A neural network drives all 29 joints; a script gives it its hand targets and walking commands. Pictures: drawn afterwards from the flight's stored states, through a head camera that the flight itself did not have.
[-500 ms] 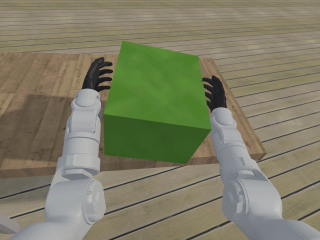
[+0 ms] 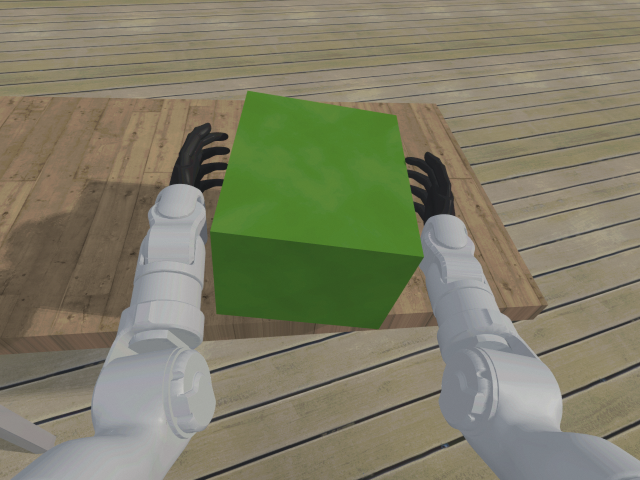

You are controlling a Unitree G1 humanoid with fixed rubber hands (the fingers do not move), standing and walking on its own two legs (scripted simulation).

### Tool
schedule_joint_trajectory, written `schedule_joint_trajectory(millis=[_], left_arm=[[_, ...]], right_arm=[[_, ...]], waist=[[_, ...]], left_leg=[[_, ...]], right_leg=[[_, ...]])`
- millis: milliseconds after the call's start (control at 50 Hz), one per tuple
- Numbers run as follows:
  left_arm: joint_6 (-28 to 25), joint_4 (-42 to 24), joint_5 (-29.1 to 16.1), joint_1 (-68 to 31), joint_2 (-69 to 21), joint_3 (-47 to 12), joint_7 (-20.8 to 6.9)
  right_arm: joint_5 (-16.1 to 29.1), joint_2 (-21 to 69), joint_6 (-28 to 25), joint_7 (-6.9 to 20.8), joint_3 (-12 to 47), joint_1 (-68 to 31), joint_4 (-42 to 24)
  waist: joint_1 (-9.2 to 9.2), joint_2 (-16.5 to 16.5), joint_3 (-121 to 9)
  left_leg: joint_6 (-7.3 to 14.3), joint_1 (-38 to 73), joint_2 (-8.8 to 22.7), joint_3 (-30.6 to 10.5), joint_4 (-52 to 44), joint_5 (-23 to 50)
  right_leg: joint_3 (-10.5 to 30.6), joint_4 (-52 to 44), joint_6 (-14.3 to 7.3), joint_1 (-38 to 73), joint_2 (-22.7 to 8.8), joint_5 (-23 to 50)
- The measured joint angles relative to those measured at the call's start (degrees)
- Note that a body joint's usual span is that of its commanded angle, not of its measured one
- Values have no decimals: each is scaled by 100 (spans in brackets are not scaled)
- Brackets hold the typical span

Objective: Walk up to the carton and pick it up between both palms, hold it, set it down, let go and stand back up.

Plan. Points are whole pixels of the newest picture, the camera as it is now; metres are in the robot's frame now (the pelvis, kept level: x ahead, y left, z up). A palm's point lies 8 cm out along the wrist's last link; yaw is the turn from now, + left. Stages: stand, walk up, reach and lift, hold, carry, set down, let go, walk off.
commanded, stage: set down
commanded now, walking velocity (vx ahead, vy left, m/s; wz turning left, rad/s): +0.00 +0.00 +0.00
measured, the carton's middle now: (312, 208) +0.45 +0.03 +0.07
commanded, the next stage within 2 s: none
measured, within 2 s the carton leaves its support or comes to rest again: rests again in 0.70 s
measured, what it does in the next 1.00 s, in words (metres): stands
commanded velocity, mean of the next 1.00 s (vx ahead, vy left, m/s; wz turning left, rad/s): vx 0.00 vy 0.00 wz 0.00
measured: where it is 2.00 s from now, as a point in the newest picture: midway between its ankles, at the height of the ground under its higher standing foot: outside the picture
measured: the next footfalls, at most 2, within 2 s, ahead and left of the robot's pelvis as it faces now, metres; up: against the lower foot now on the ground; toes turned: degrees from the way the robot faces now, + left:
none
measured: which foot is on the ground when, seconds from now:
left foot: down 0.00-1.00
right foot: down 0.00-1.00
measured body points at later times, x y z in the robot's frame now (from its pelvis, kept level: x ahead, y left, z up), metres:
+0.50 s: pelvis +0.00 +0.00 +0.00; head +0.03 +0.01 +0.45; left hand +0.43 +0.18 +0.11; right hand +0.43 -0.15 +0.09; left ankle +0.02 +0.14 -0.75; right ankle -0.05 -0.11 -0.75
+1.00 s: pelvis +0.00 +0.00 +0.00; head +0.03 +0.03 +0.45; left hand +0.42 +0.18 +0.10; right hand +0.43 -0.14 +0.09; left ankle +0.02 +0.14 -0.75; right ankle -0.05 -0.11 -0.75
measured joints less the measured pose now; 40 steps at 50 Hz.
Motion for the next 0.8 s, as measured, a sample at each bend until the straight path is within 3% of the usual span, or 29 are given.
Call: schedule_joint_trajectory(millis=[360, 800], left_arm=[[-276, 301, 32, 27, -108, 87, 91], [-711, 473, 104, 98, -139, 282, 15]], right_arm=[[-251, -2, -105, 148, -275, 83, 37], [-671, 167, -279, 251, -643, 121, -116]], waist=[[38, 41, -111], [88, 11, -150]], left_leg=[[-15, -323, 59, 105, 52, -21], [16, -446, 35, 178, 0, 32]], right_leg=[[102, 55, -13, -373, 45, 20], [162, 137, 18, -584, 12, 24]])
